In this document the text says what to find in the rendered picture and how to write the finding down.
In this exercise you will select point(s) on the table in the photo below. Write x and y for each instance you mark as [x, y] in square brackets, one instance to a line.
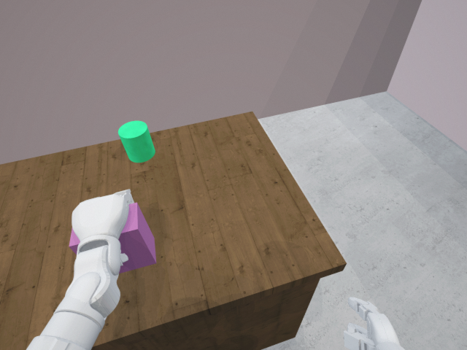
[239, 249]

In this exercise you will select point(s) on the left robot forearm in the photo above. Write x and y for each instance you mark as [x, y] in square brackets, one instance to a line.
[90, 298]

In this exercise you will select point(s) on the robot right hand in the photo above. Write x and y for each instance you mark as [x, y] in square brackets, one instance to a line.
[379, 328]

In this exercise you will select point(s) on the robot left hand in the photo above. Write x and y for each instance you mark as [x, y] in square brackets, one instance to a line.
[105, 215]

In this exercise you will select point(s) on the sponge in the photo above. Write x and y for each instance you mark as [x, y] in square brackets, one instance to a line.
[136, 241]

